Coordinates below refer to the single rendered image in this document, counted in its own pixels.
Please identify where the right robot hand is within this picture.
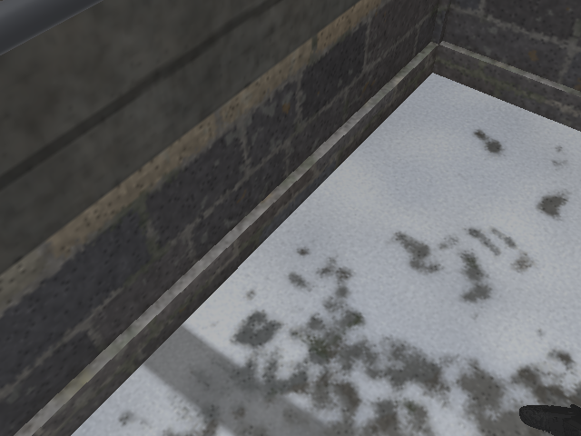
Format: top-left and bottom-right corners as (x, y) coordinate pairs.
(519, 404), (581, 436)

